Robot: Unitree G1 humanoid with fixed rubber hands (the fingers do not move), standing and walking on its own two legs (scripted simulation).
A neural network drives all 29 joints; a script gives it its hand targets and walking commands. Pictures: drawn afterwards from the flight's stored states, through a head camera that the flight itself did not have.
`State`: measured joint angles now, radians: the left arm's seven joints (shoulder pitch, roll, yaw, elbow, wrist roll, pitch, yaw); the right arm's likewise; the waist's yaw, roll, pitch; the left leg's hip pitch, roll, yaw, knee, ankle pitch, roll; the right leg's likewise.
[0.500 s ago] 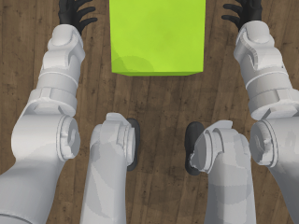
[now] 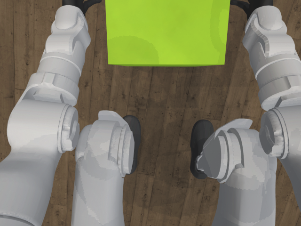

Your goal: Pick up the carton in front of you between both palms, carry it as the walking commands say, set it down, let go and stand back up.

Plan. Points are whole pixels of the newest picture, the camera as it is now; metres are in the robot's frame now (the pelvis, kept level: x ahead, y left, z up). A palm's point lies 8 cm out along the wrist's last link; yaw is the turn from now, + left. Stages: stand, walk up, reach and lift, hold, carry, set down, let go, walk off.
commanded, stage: reach and lift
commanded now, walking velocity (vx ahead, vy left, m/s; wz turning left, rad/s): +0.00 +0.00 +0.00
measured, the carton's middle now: (164, 21) +0.52 +0.03 -0.24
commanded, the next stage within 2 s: none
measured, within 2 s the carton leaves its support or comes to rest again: leaves its support in 0.60 s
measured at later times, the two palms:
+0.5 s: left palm (92, 6) +0.52 +0.18 -0.17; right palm (244, 3) +0.55 -0.12 -0.17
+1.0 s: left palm out of the picture +0.48 +0.19 +0.01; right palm out of the picture +0.51 -0.11 +0.03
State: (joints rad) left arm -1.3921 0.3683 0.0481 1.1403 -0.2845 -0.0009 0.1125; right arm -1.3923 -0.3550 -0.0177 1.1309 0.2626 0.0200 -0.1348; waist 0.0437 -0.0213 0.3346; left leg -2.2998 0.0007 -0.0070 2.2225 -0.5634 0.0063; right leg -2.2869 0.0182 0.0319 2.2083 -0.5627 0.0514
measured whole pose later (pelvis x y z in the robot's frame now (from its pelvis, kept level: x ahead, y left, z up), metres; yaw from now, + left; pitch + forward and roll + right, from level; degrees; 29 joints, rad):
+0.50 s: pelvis -0.01 -0.01 +0.00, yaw +0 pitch +36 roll +0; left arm -1.48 0.31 0.11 1.20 -0.20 0.05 0.14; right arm -1.50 -0.27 -0.07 1.19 0.19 0.06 -0.18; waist 0.04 -0.03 0.36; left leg -2.30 0.00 -0.01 2.20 -0.54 -0.01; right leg -2.30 0.03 0.03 2.19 -0.53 0.04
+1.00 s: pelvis +0.00 -0.01 +0.10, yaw +2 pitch +43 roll -3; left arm -1.10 0.04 0.45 0.82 0.25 0.38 0.06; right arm -1.13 -0.04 -0.53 0.83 -0.26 0.37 -0.04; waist 0.02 -0.04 -0.12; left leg -2.11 -0.07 -0.06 1.86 -0.50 -0.03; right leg -2.07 0.08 0.05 1.86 -0.54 0.06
